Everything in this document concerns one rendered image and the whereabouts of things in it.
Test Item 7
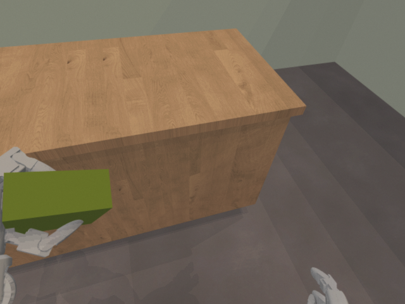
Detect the sponge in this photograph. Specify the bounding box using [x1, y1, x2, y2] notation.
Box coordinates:
[2, 169, 113, 234]

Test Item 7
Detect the right robot hand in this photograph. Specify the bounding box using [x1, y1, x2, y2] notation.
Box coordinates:
[307, 267, 349, 304]

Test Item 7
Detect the table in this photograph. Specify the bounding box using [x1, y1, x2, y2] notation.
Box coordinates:
[0, 28, 306, 268]

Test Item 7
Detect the robot left forearm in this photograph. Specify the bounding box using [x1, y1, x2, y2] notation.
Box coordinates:
[0, 255, 16, 304]

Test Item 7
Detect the left robot hand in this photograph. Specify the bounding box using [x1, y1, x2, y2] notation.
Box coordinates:
[0, 147, 84, 258]

